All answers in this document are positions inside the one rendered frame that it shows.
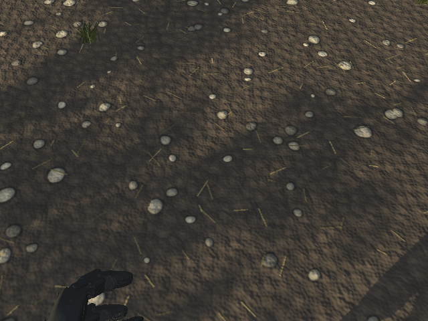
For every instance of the left robot hand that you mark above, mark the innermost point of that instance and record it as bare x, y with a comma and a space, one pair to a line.
72, 303

